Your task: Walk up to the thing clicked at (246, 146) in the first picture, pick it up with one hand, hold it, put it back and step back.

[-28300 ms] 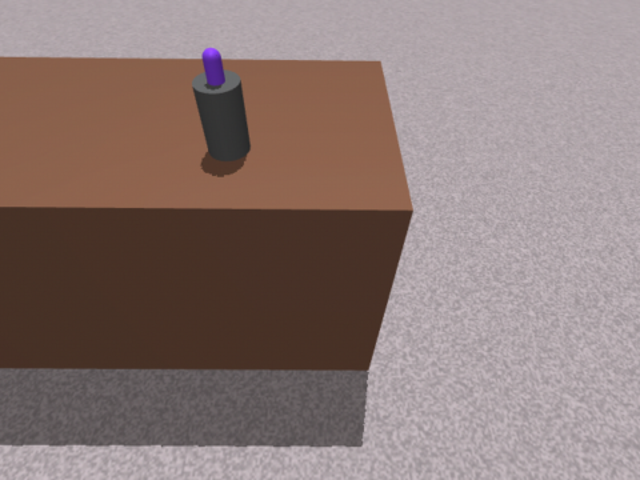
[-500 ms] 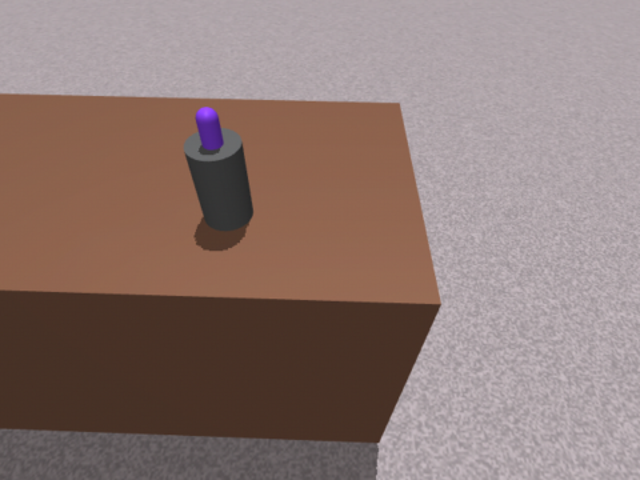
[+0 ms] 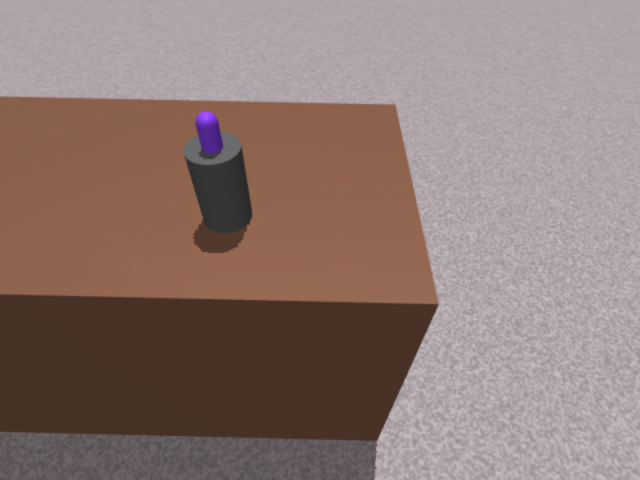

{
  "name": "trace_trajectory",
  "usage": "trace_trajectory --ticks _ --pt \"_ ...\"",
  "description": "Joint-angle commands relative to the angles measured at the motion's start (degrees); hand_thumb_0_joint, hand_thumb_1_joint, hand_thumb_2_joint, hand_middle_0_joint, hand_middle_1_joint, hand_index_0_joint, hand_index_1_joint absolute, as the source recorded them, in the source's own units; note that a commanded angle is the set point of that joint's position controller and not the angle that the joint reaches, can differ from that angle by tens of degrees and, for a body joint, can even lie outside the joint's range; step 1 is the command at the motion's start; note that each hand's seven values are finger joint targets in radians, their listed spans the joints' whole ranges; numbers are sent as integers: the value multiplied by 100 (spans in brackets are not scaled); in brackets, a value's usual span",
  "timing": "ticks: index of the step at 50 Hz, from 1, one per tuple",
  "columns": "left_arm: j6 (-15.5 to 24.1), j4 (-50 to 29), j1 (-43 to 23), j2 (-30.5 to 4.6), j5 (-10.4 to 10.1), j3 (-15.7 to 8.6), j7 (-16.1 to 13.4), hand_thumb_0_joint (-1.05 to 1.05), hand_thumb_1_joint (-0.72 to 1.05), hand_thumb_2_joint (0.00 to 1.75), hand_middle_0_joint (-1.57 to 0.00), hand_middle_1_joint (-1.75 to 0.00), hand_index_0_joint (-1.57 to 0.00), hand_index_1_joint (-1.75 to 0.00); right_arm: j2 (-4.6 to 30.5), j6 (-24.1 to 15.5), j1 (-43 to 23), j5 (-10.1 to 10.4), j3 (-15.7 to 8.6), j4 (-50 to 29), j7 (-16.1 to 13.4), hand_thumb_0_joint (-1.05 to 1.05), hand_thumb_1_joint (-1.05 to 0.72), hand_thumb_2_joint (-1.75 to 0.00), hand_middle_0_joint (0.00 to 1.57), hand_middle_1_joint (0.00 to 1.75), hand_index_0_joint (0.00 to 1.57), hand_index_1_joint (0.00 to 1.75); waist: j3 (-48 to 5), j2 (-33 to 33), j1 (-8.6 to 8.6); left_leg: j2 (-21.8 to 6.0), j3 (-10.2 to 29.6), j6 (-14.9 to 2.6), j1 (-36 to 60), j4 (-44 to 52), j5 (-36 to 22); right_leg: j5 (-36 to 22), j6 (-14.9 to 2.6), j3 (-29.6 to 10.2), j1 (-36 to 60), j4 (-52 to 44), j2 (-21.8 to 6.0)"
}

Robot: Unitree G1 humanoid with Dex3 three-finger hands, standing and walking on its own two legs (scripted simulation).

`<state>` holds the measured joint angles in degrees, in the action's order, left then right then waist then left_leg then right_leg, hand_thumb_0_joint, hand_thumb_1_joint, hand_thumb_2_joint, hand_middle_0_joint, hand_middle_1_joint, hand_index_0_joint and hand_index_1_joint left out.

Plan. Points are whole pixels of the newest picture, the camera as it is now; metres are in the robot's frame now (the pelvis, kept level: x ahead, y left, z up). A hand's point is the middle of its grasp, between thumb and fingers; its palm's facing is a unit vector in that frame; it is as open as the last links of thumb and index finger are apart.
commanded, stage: stand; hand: left
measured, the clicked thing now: (217, 170) +0.54 +0.18 +0.07
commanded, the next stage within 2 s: step back in 1.48 s
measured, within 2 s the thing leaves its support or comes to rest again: neither
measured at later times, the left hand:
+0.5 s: hand out of the picture +0.07 +0.25 -0.16, palm faces -0.03 -0.94 -0.34, open 7.4 cm
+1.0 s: hand out of the picture +0.09 +0.25 -0.16, palm faces -0.02 -0.94 -0.34, open 7.4 cm
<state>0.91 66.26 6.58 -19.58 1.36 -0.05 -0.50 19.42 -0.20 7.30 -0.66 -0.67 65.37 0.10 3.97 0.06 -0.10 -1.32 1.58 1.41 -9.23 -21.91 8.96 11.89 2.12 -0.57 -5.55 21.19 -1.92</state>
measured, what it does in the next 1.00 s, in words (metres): stands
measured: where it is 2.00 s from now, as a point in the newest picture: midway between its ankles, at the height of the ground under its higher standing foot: outside the picture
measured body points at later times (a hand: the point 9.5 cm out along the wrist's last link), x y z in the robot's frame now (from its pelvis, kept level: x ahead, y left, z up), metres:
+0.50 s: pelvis +0.01 +0.00 +0.00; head +0.02 +0.00 +0.45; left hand +0.08 +0.30 -0.14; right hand +0.08 -0.30 -0.13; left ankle +0.04 +0.13 -0.74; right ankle +0.00 -0.14 -0.74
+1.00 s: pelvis +0.02 +0.00 +0.00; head +0.03 +0.00 +0.45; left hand +0.09 +0.30 -0.13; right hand +0.09 -0.30 -0.13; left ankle +0.04 +0.13 -0.74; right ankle +0.00 -0.14 -0.74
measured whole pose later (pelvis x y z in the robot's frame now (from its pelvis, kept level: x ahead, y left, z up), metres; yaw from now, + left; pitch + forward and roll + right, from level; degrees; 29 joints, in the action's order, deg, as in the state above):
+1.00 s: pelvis +0.02 +0.00 +0.00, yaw +0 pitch -3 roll +0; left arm 0.7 65.3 6.3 -19.5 1.0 -0.6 -0.2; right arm 19.9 -0.3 6.0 -0.4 -0.2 65.0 0.0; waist 3.9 0.1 -0.2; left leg -1.5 1.7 1.7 -8.2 -20.5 9.8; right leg 12.3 1.9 -0.3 -4.1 18.8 -1.8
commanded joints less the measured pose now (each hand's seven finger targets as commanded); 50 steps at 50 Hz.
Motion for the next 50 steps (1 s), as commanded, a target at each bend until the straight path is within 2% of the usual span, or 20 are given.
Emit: trace_trajectory --ticks 1,4,10,21,28,32,35,40,44,50 --pt "103 -277 -153 -1210 -29 -223 -48 0 90 90 -20 -30 -20 -30 1199 -109 -266 -18 -241 -289 -57 0 -90 -90 20 30 20 30 -276 73 11 -512 491 -250 14 527 162 -65 -268 -383 -197 -517 -499" --pt "116 -286 -173 -1199 -29 -225 -49 0 90 90 -20 -30 -20 -30 1206 -118 -305 -13 -238 -281 -53 0 -90 -90 20 30 20 30 -361 14 8 -515 463 -258 136 457 -16 -236 -258 -384 -198 -540 -509" --pt "91 -271 -116 -1176 -45 -225 -36 0 90 90 -20 -30 -20 -30 1235 -119 -301 0 -232 -256 -56 0 -90 -90 20 30 20 30 -295 112 11 -517 477 -245 59 542 103 -174 -259 -364 -179 -532 -492" --pt "86 -300 -115 -1188 -62 -241 -28 0 90 90 -20 -30 -20 -30 1246 -137 -339 8 -214 -258 -65 0 -90 -90 20 30 20 30 -434 62 25 -565 436 -247 263 433 -565 -577 -262 -359 -81 -497 -530" --pt "84 -330 -120 -1216 -48 -263 -33 0 90 90 -20 -30 -20 -30 1239 -121 -309 4 -205 -279 -65 0 -90 -90 20 30 20 30 -417 11 2 -544 413 -251 193 453 -450 -623 -245 -347 -52 -543 -546" --pt "84 -345 -122 -1218 -65 -268 -33 0 90 90 -20 -30 -20 -30 1220 -133 -341 6 -197 -297 -71 0 -90 -90 20 30 20 30 -542 -12 12 -580 401 -246 365 369 -918 -869 -245 -322 -7 -485 -552" --pt "77 -347 -150 -1194 -71 -269 -31 0 90 90 -20 -30 -20 -30 1239 -122 -328 11 -198 -291 -69 0 -90 -90 20 30 20 30 -403 -4 0 -543 398 -239 241 422 -543 -669 -237 -342 -32 -572 -548" --pt "85 -362 -169 -1237 -65 -286 -33 0 90 90 -20 -30 -20 -30 1220 -119 -336 14 -194 -318 -64 0 -90 -90 20 30 20 30 -439 -1 -11 -550 414 -225 252 423 -667 -710 -250 -336 4 -562 -559" --pt "92 -394 -144 -1229 -69 -284 -31 0 90 90 -20 -30 -20 -30 1249 -131 -373 14 -202 -332 -68 0 -90 -90 20 30 20 30 -537 19 10 -572 397 -225 357 345 -1033 -993 -241 -297 57 -532 -556" --pt "76 -395 -145 -1199 -69 -277 -23 0 90 90 -20 -30 -20 -30 1244 -126 -313 19 -184 -322 -65 0 -90 -90 20 30 20 30 -472 48 -9 -558 404 -220 264 428 -739 -756 -251 -309 51 -585 -558"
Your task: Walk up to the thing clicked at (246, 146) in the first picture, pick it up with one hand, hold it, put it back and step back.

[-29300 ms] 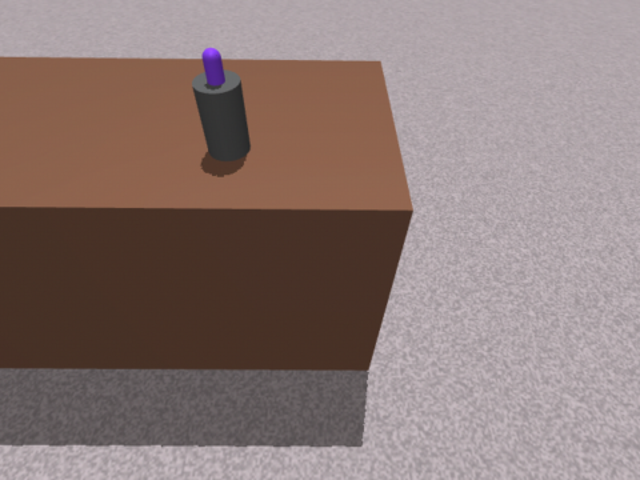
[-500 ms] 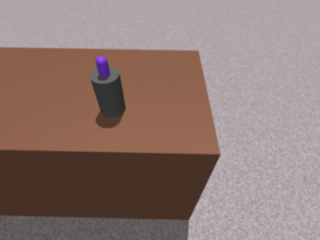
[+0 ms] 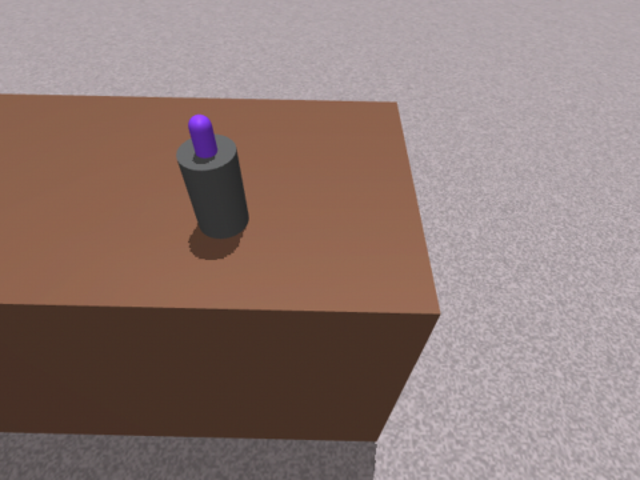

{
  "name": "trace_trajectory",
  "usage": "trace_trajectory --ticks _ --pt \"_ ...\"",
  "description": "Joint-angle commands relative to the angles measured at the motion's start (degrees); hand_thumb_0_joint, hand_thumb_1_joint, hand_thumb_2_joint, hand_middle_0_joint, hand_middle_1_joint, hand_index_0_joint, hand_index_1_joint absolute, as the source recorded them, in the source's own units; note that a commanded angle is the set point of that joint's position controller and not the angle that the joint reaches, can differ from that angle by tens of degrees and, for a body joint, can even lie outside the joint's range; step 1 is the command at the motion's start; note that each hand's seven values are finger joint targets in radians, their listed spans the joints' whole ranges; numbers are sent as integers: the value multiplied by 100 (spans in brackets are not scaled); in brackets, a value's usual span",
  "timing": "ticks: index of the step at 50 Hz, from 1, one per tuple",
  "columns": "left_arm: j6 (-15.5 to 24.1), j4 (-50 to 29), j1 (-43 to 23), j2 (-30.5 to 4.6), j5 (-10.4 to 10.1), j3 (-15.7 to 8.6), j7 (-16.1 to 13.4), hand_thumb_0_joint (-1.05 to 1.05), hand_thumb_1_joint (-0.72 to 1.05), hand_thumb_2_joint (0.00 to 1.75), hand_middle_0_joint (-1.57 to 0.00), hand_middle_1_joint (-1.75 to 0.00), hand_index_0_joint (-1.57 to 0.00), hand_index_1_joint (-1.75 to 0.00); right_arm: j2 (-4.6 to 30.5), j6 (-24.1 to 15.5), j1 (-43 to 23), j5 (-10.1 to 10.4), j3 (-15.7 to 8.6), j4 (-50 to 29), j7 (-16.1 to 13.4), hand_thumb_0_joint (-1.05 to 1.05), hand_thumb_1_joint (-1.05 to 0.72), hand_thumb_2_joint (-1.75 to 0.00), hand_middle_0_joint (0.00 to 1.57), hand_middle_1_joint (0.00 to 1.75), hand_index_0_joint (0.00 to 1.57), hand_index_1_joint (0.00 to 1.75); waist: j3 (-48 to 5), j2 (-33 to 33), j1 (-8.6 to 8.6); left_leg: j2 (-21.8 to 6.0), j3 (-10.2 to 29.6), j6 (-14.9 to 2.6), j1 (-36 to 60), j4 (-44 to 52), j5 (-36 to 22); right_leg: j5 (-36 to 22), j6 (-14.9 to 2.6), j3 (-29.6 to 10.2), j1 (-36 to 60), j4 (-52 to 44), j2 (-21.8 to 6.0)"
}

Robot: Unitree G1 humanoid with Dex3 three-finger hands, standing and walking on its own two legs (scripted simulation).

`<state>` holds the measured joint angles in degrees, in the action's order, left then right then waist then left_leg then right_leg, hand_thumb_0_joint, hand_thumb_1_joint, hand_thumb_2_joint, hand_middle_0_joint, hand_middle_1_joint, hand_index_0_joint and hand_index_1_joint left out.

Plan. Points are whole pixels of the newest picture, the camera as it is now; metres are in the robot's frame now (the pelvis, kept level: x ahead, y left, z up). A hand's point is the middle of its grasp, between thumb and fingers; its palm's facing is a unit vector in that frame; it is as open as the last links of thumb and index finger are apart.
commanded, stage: stand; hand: left
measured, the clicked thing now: (212, 175) +0.52 +0.18 +0.07
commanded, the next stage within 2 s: step back in 0.48 s
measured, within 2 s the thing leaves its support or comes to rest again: neither
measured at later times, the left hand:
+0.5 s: hand out of the picture +0.07 +0.25 -0.16, palm faces -0.02 -0.94 -0.34, open 7.4 cm
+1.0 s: hand out of the picture +0.06 +0.31 -0.19, palm faces -0.01 -0.93 -0.38, open 7.4 cm
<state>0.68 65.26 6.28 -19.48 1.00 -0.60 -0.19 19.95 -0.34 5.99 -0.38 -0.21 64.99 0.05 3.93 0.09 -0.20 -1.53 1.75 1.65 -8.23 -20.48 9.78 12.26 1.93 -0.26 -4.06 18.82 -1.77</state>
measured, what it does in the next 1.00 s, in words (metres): steps on the spot: left foot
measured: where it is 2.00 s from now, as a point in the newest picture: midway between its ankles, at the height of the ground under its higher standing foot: outside the picture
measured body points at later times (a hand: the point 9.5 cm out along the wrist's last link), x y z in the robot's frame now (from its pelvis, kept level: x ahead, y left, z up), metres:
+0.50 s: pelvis +0.00 +0.00 +0.00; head +0.02 +0.00 +0.45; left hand +0.07 +0.30 -0.14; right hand +0.07 -0.30 -0.13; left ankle +0.02 +0.14 -0.75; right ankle -0.02 -0.14 -0.75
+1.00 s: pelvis -0.09 +0.04 -0.03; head -0.01 +0.07 +0.41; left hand +0.06 +0.35 -0.16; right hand -0.02 -0.28 -0.14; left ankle -0.11 +0.14 -0.75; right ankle -0.04 -0.13 -0.73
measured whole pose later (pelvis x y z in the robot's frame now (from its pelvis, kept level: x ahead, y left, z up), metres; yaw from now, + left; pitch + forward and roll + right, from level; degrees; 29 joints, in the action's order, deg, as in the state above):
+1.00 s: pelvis -0.09 +0.04 -0.03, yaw +1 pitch -1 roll +1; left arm -3.5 49.9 1.4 -23.8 1.0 -3.8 -1.9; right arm 21.0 2.0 8.8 -1.4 -3.2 54.3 0.3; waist 12.3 -4.8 -0.2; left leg 3.1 0.1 -2.1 -14.8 -39.7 23.8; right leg 27.2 -0.5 -7.6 -26.2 50.1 -0.9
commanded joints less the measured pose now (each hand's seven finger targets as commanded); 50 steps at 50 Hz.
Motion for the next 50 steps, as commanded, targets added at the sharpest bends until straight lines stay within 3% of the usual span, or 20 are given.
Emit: trace_trajectory --ticks 1,21,23,24,25,28,31,33,35,36,37,38,41,43,45,46,47,48,49,50 --pt "101 -310 -114 -1232 -31 -229 -52 0 90 90 -20 -30 -20 -30 1196 -110 -181 -9 -233 -280 -57 0 -90 -90 20 30 20 30 -442 20 10 -536 390 -245 164 301 -735 -742 -235 -334 -112 -355 -567" --pt "103 -360 -48 -1231 -33 -215 -48 0 90 90 -20 -30 -20 -30 1212 -107 -192 -5 -235 -303 -45 0 -90 -90 20 30 20 30 -412 3 6 -523 388 -241 191 319 -684 -644 -234 -322 -205 -398 -560" --pt "107 -372 -67 -1266 -32 -223 -47 0 90 90 -20 -30 -20 -30 1186 -110 -177 -10 -231 -311 -52 0 -90 -90 20 30 20 30 -507 -33 -2 -548 384 -258 245 284 -874 -833 -254 -326 -136 -351 -586" --pt "29 -514 -162 -1631 -132 -445 -79 0 90 90 -20 -30 -20 -30 1529 -6 -359 20 -375 -410 -25 0 -90 -90 20 30 20 30 64 22 -5 -440 429 -425 -156 -248 -1815 -1724 -312 -328 -580 225 -450" --pt "3 -606 -87 -1575 -162 -450 -104 0 90 90 -20 -30 -20 -30 1473 30 -245 67 -379 -484 -24 0 -90 -90 20 30 20 30 -111 99 -14 -486 398 -492 -150 -389 -2154 -1883 -339 -254 -519 445 -423" --pt "-47 -778 17 -1434 -160 -462 -123 0 90 90 -20 -30 -20 -30 1498 96 -188 101 -458 -645 -14 0 -90 -90 20 30 20 30 -605 214 -35 -601 484 -735 -114 -595 -2410 -1735 -454 -118 -405 975 -271" --pt "-122 -975 24 -1391 -110 -458 -109 0 90 90 -20 -30 -20 -30 1586 175 -226 99 -548 -839 -11 0 -90 -90 20 30 20 30 -840 332 -33 -650 601 -897 -364 -765 -1767 -1108 -570 -216 -511 1287 -269" --pt "-136 -1084 90 -1462 -84 -484 -99 0 90 90 -20 -30 -20 -30 1504 223 -304 88 -557 -979 -3 0 -90 -90 20 30 20 30 -996 190 25 -429 468 -828 -393 -1237 -1329 -1149 -767 -473 -669 1177 -491" --pt "-141 -1178 58 -1776 -46 -577 -96 0 90 90 -20 -30 -20 -30 1339 287 -392 72 -552 -1111 10 0 -90 -90 20 30 20 30 -776 -378 122 216 129 -503 -698 -2212 -172 -1475 -1203 -1151 -973 508 -1161" --pt "-134 -1319 -168 -1989 4 -629 -108 0 90 90 -20 -30 -20 -30 1224 332 -270 56 -540 -1149 27 0 -90 -90 20 30 20 30 -679 -1084 111 696 -124 -378 -929 -3187 1339 -1758 -1594 -1756 -1102 127 -1791" --pt "-106 -1471 -284 -2119 85 -676 -122 0 90 90 -20 -30 -20 -30 1226 381 -113 -7 -538 -1213 25 0 -90 -90 20 30 20 30 -568 -1262 130 640 186 -360 -1161 -3976 2275 -1860 -1923 -2092 -1353 26 -2179" --pt "-98 -1569 -400 -2125 124 -693 -133 0 90 90 -20 -30 -20 -30 1289 397 109 2 -555 -1191 38 0 -90 -90 20 30 20 30 -486 -1258 9 420 370 -386 -1103 -4040 2343 -1858 -1977 -2019 -1579 149 -2220" --pt "-129 -1822 -917 -1869 167 -638 -166 0 90 90 -20 -30 -20 -30 1325 341 598 125 -620 -1174 73 0 -90 -90 20 30 20 30 -531 -1307 -269 319 314 -402 -958 -3748 1997 -1862 -1460 -1145 -1598 687 -1554" --pt "-157 -1875 -623 -1754 147 -626 -173 0 90 90 -20 -30 -20 -30 1350 257 614 80 -598 -1221 44 0 -90 -90 20 30 20 30 -691 -1190 -92 220 132 -394 -1019 -2433 1609 -1969 -1160 -1036 -975 1212 -1309" --pt "-256 -1948 -481 -1663 7 -585 -155 0 90 90 -20 -30 -20 -30 1237 155 753 -52 -593 -1233 -13 0 -90 -90 20 30 20 30 -736 -807 -195 196 -78 -351 -656 -400 18 -1939 -818 -757 -605 1977 -937" --pt "-316 -1984 -345 -1409 -60 -543 -138 0 90 90 -20 -30 -20 -30 1381 104 709 -144 -660 -1258 -51 0 -90 -90 20 30 20 30 -826 82 -124 -206 569 -292 -131 -196 -1620 -1238 -627 -448 -1028 2805 -393" --pt "-335 -2047 -251 -1080 -93 -488 -158 0 90 90 -20 -30 -20 -30 1778 78 759 -229 -756 -1304 -87 0 -90 -90 20 30 20 30 -768 1253 -30 -994 1683 -439 650 -434 -3586 1497 -485 -402 -2400 3553 432" --pt "-376 -1996 -117 -1083 -83 -481 -205 0 90 90 -20 -30 -20 -30 1942 94 663 -229 -769 -1372 -99 0 -90 -90 20 30 20 30 -725 824 24 -1290 1682 -733 849 -757 -4535 2265 -449 -720 -2817 3949 755" --pt "-360 -2046 -181 -1134 -49 -492 -275 0 90 90 -20 -30 -20 -30 2242 100 718 -151 -814 -1499 -112 0 -90 -90 20 30 20 30 -856 1295 -249 -1826 2320 -1178 523 -571 -4404 2584 -359 -1044 -2719 4224 794" --pt "-354 -2016 -410 -1309 -7 -522 -314 0 90 90 -20 -30 -20 -30 2145 115 501 -156 -830 -1544 -142 0 -90 -90 20 30 20 30 -693 1091 -266 -1743 2279 -1164 204 -362 -3703 2403 -365 -1323 -2634 4502 774"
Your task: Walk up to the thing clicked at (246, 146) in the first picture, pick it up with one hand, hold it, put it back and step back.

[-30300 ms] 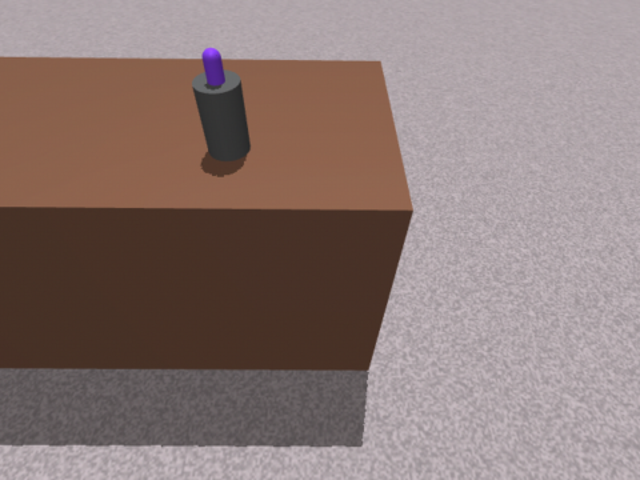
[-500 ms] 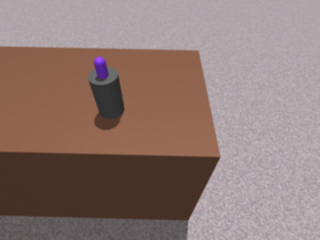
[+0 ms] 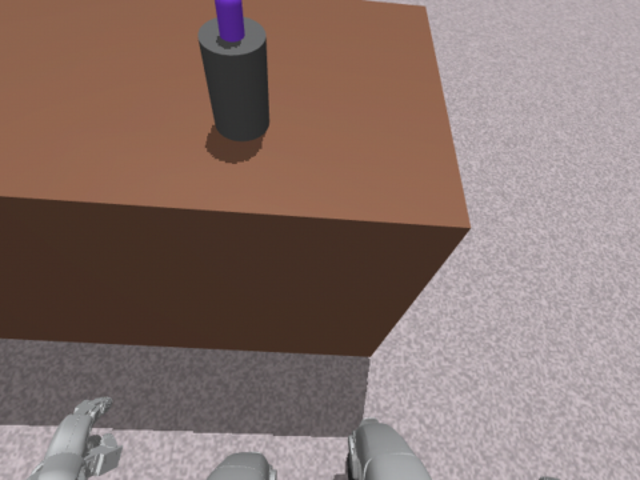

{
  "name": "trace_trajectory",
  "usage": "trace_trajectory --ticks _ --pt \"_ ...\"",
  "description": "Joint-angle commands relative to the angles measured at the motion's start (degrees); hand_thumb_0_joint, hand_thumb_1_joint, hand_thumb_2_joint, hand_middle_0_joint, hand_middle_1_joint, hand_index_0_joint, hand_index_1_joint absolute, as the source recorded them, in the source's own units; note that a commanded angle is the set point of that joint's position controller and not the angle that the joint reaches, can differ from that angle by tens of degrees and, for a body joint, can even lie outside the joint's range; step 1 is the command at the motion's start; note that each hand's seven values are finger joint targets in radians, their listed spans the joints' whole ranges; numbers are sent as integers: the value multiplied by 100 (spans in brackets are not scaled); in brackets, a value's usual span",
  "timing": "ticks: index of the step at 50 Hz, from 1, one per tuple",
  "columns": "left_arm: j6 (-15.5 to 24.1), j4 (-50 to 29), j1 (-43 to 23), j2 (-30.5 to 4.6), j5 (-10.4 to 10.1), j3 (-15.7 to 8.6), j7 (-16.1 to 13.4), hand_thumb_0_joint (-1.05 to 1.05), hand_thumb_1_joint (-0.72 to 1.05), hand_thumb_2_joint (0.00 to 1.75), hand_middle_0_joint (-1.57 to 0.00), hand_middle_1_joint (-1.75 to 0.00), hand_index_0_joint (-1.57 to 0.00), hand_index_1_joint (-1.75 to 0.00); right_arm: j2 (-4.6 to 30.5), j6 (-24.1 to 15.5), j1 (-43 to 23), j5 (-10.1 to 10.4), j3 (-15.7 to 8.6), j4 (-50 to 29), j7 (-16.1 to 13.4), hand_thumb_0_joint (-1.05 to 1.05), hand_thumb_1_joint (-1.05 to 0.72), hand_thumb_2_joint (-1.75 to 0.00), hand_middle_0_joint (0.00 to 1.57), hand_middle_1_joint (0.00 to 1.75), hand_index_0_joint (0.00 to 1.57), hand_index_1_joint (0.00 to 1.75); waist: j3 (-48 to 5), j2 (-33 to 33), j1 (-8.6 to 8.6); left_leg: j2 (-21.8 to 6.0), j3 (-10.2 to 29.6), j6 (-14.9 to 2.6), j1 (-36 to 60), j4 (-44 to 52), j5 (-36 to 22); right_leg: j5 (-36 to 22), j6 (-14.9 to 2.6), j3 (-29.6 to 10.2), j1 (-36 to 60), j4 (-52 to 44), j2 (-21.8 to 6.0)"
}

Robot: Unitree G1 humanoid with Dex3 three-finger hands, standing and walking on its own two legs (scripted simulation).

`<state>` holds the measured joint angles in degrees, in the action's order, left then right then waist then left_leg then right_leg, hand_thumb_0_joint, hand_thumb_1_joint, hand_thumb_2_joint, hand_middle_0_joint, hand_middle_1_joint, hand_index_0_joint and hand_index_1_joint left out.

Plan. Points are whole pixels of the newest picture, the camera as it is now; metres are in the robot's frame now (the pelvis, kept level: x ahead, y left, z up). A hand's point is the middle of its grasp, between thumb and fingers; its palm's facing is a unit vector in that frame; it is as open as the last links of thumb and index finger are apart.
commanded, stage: step back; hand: left
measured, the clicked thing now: (235, 65) +0.61 +0.14 +0.10
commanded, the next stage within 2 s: none
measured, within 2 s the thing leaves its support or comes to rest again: neither
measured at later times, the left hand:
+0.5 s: hand out of the picture +0.04 +0.25 -0.12, palm faces -0.08 -0.91 -0.41, open 7.4 cm
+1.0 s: hand out of the picture -0.15 +0.29 -0.14, palm faces -0.05 -0.93 -0.37, open 7.4 cm
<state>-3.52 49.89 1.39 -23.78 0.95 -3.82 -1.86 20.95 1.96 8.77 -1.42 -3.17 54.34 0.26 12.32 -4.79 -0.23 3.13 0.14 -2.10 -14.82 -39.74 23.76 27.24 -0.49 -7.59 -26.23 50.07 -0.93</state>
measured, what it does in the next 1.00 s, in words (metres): walks backwards: right foot, then left foot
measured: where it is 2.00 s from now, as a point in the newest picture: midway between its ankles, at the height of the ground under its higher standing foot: outside the picture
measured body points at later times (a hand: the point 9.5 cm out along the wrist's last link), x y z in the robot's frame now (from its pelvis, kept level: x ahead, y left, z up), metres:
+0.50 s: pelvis -0.09 -0.01 +0.02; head -0.03 -0.02 +0.46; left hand +0.04 +0.30 -0.09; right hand +0.00 -0.32 -0.11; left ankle -0.10 +0.14 -0.64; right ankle -0.06 -0.10 -0.72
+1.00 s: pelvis -0.24 +0.01 +0.02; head -0.18 +0.04 +0.46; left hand -0.14 +0.33 -0.12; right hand -0.13 -0.31 -0.08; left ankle -0.16 +0.14 -0.72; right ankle -0.30 -0.14 -0.63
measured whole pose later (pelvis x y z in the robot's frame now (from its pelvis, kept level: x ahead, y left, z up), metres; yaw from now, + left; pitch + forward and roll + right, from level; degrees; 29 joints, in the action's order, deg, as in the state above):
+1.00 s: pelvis -0.24 +0.01 +0.02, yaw -5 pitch -2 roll -1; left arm -4.2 47.6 12.1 -24.2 1.7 -6.0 -0.2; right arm 20.4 0.8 8.0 -1.6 -2.3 47.9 -0.9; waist 9.5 -3.5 2.1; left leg -2.4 0.6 0.0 -18.6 -31.4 11.2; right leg 26.6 1.9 -10.8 -22.8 65.5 5.9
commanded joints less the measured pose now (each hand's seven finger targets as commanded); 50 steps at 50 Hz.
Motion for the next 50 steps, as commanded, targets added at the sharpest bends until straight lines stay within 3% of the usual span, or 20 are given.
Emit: trace_trajectory --ticks 1,2,4,10,13,16,17,18,19,20,22,24,31,35,36,37,38,39,42,50 --pt "69 -440 -18 -950 -30 -238 -128 0 90 90 -20 -30 -20 -30 1782 -124 -4 -68 -468 -526 -207 0 -90 -90 20 30 20 30 -1391 1493 -205 -1928 1965 -705 832 1477 -4875 641 -120 -621 -429 1521 651" --pt "66 -382 326 -910 -74 -223 -98 0 90 90 -20 -30 -20 -30 1610 -126 -349 -120 -408 -601 -246 0 -90 -90 20 30 20 30 -1315 1483 51 -1589 1425 -546 1024 1301 -4988 253 -124 -558 -671 1582 677" --pt "87 -378 710 -878 -59 -241 -59 0 90 90 -20 -30 -20 -30 1413 -156 -335 -27 -360 -698 -284 0 -90 -90 20 30 20 30 -1449 1379 199 -1595 1298 -692 1410 1113 -5011 -28 -68 -321 -611 1658 652" --pt "205 -634 431 -801 22 -287 22 0 90 90 -20 -30 -20 -30 1378 -139 270 27 -403 -727 -286 0 -90 -90 20 30 20 30 -1457 1059 -228 -1702 1272 -1051 1644 972 -4428 -23 101 70 -141 75 455" --pt "225 -568 695 -760 51 -314 62 0 90 90 -20 -30 -20 -30 1470 -102 30 51 -410 -851 -243 0 -90 -90 20 30 20 30 -1500 1262 -101 -1680 1180 -962 1123 934 -3557 -235 -9 442 526 -862 312" --pt "285 -319 1244 -698 93 -338 70 0 90 90 -20 -30 -20 -30 1411 -49 -291 112 -353 -939 -199 0 -90 -90 20 30 20 30 -1624 997 188 -1499 985 -678 466 461 -2696 -1726 -181 434 1550 -2525 238" --pt "336 -383 1175 -1021 158 -403 61 0 90 90 -20 -30 -20 -30 1269 -49 -254 163 -312 -976 -181 0 -90 -90 20 30 20 30 -1678 347 122 -1115 753 -370 -169 68 -1954 -2666 -374 -382 1949 -2490 -243" --pt "354 -491 987 -1310 159 -477 64 0 90 90 -20 -30 -20 -30 1067 -55 -267 209 -223 -1026 -176 0 -90 -90 20 30 20 30 -1520 -533 99 -349 394 -28 -921 -710 -726 -3299 -850 -1496 2075 -2751 -1029" --pt "327 -604 712 -1629 110 -503 74 0 90 90 -20 -30 -20 -30 1082 9 -387 178 -262 -974 -248 0 -90 -90 20 30 20 30 -1214 -1136 266 202 334 135 -895 -2026 1330 -3615 -1796 -2475 1121 -3070 -2040" --pt "347 -726 619 -1534 125 -503 75 0 90 90 -20 -30 -20 -30 1268 45 -164 134 -331 -855 -268 0 -90 -90 20 30 20 30 -967 -757 186 89 798 221 -738 -2747 1455 -3461 -1886 -2605 683 -3088 -2097" --pt "335 -872 447 -1115 29 -422 56 0 90 90 -20 -30 -20 -30 1306 29 140 201 -282 -689 -219 0 -90 -90 20 30 20 30 -988 -90 16 262 1072 186 -866 -2934 939 -3862 -1457 -1332 936 -2828 -1451" --pt "309 -892 422 -909 62 -402 36 0 90 90 -20 -30 -20 -30 1187 -13 242 201 -215 -625 -229 0 -90 -90 20 30 20 30 -1291 -21 16 438 942 262 -1045 -2942 672 -4135 -1133 -731 1416 -2528 -1041" --pt "194 -1018 914 -972 128 -417 13 0 90 90 -20 -30 -20 -30 1066 -136 295 119 -142 -832 -272 0 -90 -90 20 30 20 30 -1846 -642 295 -119 349 378 -1039 -369 589 -4335 -1191 -659 2791 -2037 -1148" --pt "50 -1125 582 -1042 25 -355 86 0 90 90 -20 -30 -20 -30 1154 -193 745 -10 -278 -629 -221 0 -90 -90 20 30 20 30 -1792 -461 -28 -185 74 144 295 1750 -1371 -3005 -670 -434 1676 -1514 -825" --pt "26 -1154 665 -873 15 -310 108 0 90 90 -20 -30 -20 -30 1473 -203 644 -89 -373 -664 -210 0 -90 -90 20 30 20 30 -1736 344 1 -923 1196 -119 640 1856 -1283 -1882 -390 -267 754 -1118 -419" --pt "46 -1176 705 -653 -3 -269 106 0 90 90 -20 -30 -20 -30 2024 -198 335 -161 -486 -772 -179 0 -90 -90 20 30 20 30 -1506 1649 27 -2129 2746 -672 912 2224 -1871 164 -123 249 -521 -6 628" --pt "39 -1178 188 -956 80 -440 15 0 90 90 -20 -30 -20 -30 2359 -183 252 -100 -543 -874 -152 0 -90 -90 20 30 20 30 -1226 1840 -352 -2869 3303 -1496 -516 2419 -1781 1132 19 -181 25 1212 713" --pt "36 -1101 247 -1092 115 -470 9 0 90 90 -20 -30 -20 -30 2249 -228 -129 -102 -535 -927 -187 0 -90 -90 20 30 20 30 -955 1683 -181 -2932 3315 -1620 -973 2502 -1573 871 -14 -525 166 2011 589" --pt "15 -713 1042 -936 -37 -487 114 0 90 90 -20 -30 -20 -30 1460 -260 -720 -121 -305 -1055 -219 0 -90 -90 20 30 20 30 -827 1089 438 -1597 1235 -816 -405 2015 -2295 -140 -53 -566 -199 2399 843" --pt "114 -728 1042 -819 72 -393 154 0 90 90 -20 -30 -20 -30 1512 -211 153 -16 -434 -1047 -226 0 -90 -90 20 30 20 30 -1572 1496 -145 -1819 1165 -1225 1428 1366 -2737 265 363 -42 -114 357 376"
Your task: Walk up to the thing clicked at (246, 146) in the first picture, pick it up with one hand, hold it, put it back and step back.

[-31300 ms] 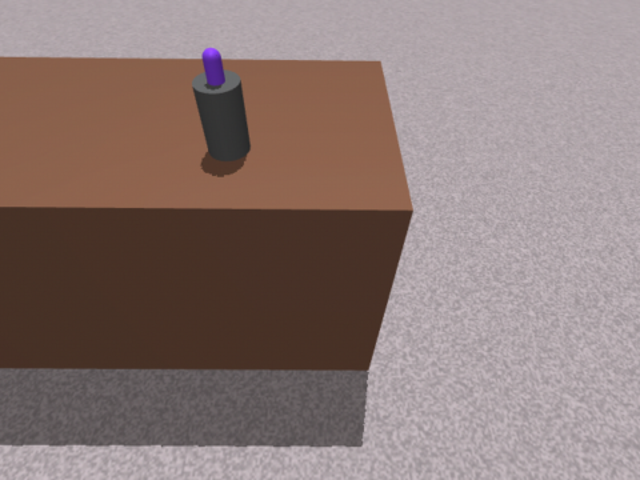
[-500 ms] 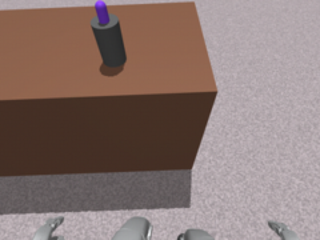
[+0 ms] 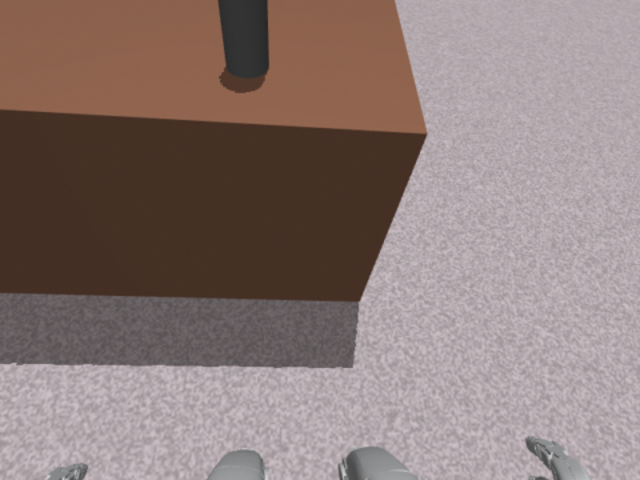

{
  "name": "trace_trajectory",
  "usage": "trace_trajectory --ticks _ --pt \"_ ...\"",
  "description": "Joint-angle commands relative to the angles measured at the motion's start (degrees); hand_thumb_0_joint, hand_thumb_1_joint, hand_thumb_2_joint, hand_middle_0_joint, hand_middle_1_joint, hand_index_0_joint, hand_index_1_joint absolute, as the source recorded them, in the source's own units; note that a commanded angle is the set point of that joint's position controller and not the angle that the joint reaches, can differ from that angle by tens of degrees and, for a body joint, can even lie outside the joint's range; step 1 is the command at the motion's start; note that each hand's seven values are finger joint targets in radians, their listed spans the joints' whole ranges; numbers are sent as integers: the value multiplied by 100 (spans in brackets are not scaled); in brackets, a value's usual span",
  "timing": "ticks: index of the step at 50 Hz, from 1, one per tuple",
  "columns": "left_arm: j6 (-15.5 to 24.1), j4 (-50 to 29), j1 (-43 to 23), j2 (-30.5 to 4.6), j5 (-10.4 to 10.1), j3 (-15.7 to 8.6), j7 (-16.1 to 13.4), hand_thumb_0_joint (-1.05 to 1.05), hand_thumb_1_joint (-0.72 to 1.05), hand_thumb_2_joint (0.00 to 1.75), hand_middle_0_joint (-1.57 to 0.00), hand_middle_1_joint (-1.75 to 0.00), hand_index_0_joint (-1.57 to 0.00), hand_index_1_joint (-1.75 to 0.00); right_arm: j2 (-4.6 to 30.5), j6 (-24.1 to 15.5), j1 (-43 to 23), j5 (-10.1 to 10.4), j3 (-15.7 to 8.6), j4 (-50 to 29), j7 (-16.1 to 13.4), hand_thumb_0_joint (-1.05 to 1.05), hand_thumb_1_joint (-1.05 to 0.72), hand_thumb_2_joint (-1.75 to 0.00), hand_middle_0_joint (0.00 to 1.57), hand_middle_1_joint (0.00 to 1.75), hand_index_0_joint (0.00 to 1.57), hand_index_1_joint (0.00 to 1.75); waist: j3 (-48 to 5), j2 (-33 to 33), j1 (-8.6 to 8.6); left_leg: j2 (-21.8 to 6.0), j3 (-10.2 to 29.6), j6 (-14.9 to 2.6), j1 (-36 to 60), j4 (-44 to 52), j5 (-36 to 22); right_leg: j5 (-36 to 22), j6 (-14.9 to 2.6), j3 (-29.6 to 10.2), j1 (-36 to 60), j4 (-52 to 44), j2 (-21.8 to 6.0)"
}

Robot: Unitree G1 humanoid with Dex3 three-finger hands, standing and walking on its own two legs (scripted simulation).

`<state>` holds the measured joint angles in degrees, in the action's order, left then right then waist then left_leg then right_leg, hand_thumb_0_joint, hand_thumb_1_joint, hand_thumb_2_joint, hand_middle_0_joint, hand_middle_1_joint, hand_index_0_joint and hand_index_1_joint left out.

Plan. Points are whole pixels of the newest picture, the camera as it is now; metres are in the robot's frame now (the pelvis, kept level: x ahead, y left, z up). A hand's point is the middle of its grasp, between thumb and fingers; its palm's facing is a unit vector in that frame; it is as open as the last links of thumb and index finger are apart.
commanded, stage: step back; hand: left
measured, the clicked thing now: (243, 14) +0.83 +0.20 +0.09
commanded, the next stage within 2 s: stand in 2.00 s
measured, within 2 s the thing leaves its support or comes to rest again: neither
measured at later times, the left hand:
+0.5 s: hand out of the picture -0.04 +0.22 -0.14, palm faces +0.05 -0.90 -0.43, open 7.4 cm
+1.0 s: hand out of the picture -0.31 +0.18 -0.14, palm faces +0.02 -0.90 -0.44, open 7.4 cm
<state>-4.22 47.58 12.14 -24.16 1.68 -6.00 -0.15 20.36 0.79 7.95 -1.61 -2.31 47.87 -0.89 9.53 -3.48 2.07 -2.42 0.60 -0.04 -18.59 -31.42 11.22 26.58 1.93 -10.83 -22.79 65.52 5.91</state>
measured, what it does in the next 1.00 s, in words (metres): walks backwards: right foot, then left foot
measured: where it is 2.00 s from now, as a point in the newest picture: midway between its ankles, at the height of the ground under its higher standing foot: outside the picture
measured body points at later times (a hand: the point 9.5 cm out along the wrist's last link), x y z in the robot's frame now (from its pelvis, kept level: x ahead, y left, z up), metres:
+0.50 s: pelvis -0.17 -0.06 -0.02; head -0.10 -0.06 +0.43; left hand -0.05 +0.26 -0.11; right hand -0.08 -0.36 -0.14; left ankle -0.19 +0.06 -0.73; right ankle -0.09 -0.15 -0.73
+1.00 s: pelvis -0.32 -0.10 +0.00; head -0.30 -0.12 +0.45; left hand -0.31 +0.22 -0.11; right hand -0.20 -0.41 -0.13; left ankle -0.26 +0.06 -0.68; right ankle -0.34 -0.21 -0.73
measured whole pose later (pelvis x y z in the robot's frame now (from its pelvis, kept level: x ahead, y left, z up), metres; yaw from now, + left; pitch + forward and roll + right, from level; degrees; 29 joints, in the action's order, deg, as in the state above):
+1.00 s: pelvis -0.32 -0.10 +0.00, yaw -1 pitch -3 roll +1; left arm 0.1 56.3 17.3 -20.3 2.9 -3.5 -1.0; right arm 23.4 4.2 9.4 -1.3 -3.3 51.2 0.9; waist 4.5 2.4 3.1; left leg 2.9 8.5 0.5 -27.0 -54.4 22.9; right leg 20.9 -1.4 -2.6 -10.7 34.6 0.4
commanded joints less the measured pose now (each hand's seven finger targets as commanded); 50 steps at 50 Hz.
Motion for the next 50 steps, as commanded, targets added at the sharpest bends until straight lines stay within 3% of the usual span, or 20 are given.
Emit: trace_trajectory --ticks 1,6,7,8,9,13,18,22,25,27,28,29,32,39,42,44,45,46,48,50 --pt "193 -478 22 -776 -21 -163 -6 0 90 90 -20 -30 -20 -30 1619 -72 170 -19 -522 -447 -103 0 -90 -90 20 30 20 30 -1333 1500 -328 -1321 1098 -1387 1668 467 -1556 329 70 389 -179 -1696 -478" --pt "246 113 937 -876 46 -225 26 0 90 90 -20 -30 -20 -30 1654 138 -310 56 -462 -593 -57 0 -90 -90 20 30 20 30 -1416 1280 49 -818 707 -726 144 -291 -573 -1198 -302 922 1537 -4280 -515" --pt "266 9 807 -1244 126 -317 34 0 90 90 -20 -30 -20 -30 1386 146 -288 93 -395 -659 -51 0 -90 -90 20 30 20 30 -1219 285 6 -159 567 -390 -750 -989 461 -973 -544 -406 1555 -4420 -1211" --pt "237 -249 347 -1815 108 -446 53 0 90 90 -20 -30 -20 -30 1158 121 -494 146 -356 -795 -119 0 -90 -90 20 30 20 30 -874 -1129 137 866 251 -26 -1282 -2158 2102 -771 -1311 -1707 618 -4885 -2317" --pt "249 -449 14 -2128 156 -488 17 0 90 90 -20 -30 -20 -30 1428 128 -511 106 -483 -702 -210 0 -90 -90 20 30 20 30 -533 -1411 251 629 741 67 -909 -3310 2537 -740 -1933 -2575 -543 -5201 -3020" --pt "286 -597 -738 -1050 75 -265 -78 0 90 90 -20 -30 -20 -30 1204 69 284 192 -311 -247 -167 0 -90 -90 20 30 20 30 -654 -510 -395 974 836 -18 -1064 -3772 1463 -3267 -970 190 477 -3945 -1551" --pt "254 -621 81 -959 113 -249 -179 0 90 90 -20 -30 -20 -30 1058 -19 112 98 -213 -374 -201 0 -90 -90 20 30 20 30 -1019 -688 175 748 480 142 -1409 -2511 1853 -4148 -1320 -29 2076 -3594 -1812" --pt "188 -750 9 -1040 36 -231 -214 0 90 90 -20 -30 -20 -30 1116 -52 457 40 -277 -283 -157 0 -90 -90 20 30 20 30 -1496 -800 140 465 132 50 -658 -939 1716 -4381 -1385 -337 2341 -3303 -2149" --pt "116 -871 -444 -1084 -38 -141 -162 0 90 90 -20 -30 -20 -30 1219 -32 1036 28 -385 -14 -119 0 -90 -90 20 30 20 30 -1672 -404 -212 408 3 -193 581 683 73 -3282 -989 -117 1457 -2945 -1955" --pt "121 -923 -439 -712 -100 -16 -122 0 90 90 -20 -30 -20 -30 1914 13 654 -88 -547 -169 -97 0 -90 -90 20 30 20 30 -1466 1285 -123 -1255 2259 -1024 1154 959 -1223 -499 -385 788 -391 -1608 -664" --pt "118 -943 -821 -883 -107 -131 -195 0 90 90 -20 -30 -20 -30 2320 20 432 -80 -579 -303 -53 0 -90 -90 20 30 20 30 -1255 1869 -424 -2121 3103 -1859 136 1273 -1248 1176 -248 735 -200 -396 -262" --pt "111 -842 -776 -1063 -48 -191 -201 0 90 90 -20 -30 -20 -30 2218 -33 97 -99 -579 -363 -91 0 -90 -90 20 30 20 30 -974 1585 -296 -2260 3247 -1985 -426 1314 -1234 1170 -256 153 59 360 -392" --pt "83 -469 -304 -886 -138 -155 -121 0 90 90 -20 -30 -20 -30 1511 -12 -409 -147 -356 -480 -124 0 -90 -90 20 30 20 30 -745 847 98 -1153 1273 -1354 -390 971 -1624 341 -304 52 -91 907 -15" --pt "448 -97 65 -800 -93 2 -102 0 90 90 -20 -30 -20 -30 1454 121 5 -102 -434 -329 58 0 -90 -90 20 30 20 30 -1301 1615 -373 -893 1084 -1217 1349 728 803 327 -47 919 176 -2797 -513" --pt "618 466 745 -766 8 -62 -168 0 90 90 -20 -30 -20 -30 1532 282 1 -76 -442 -221 125 0 -90 -90 20 30 20 30 -1473 1147 -98 -557 606 -859 619 -203 1271 -776 -241 1259 1581 -5011 -329" --pt "668 387 595 -1543 173 -267 -180 0 90 90 -20 -30 -20 -30 884 242 29 -27 -236 -387 124 0 -90 -90 20 30 20 30 -899 -638 -26 557 385 -132 -1849 -1585 2136 634 -749 -1670 1922 -5014 -1910" --pt "634 127 46 -2060 210 -360 -207 0 90 90 -20 -30 -20 -30 1258 240 -529 -60 -372 -464 55 0 -90 -90 20 30 20 30 -517 -673 275 286 1152 20 -1325 -2202 2137 1570 -1638 -2653 137 -5407 -3105" --pt "652 45 -410 -2042 157 -369 -214 0 90 90 -20 -30 -20 -30 1610 245 -512 -45 -517 -370 71 0 -90 -90 20 30 20 30 -71 -506 102 40 1394 68 -859 -2815 1869 2128 -1759 -2656 -704 -5526 -3198" --pt "728 25 -797 -1345 87 -165 -213 0 90 90 -20 -30 -20 -30 1457 179 -143 45 -470 -7 147 0 -90 -90 20 30 20 30 27 188 -318 461 1194 109 -951 -2833 1004 216 -1192 -724 25 -4921 -2049" --pt "739 214 -360 -1179 56 -163 -182 0 90 90 -20 -30 -20 -30 1176 107 131 36 -360 108 131 0 -90 -90 20 30 20 30 -348 -162 -220 575 928 131 -907 -2545 912 -780 -947 -50 583 -4618 -1643"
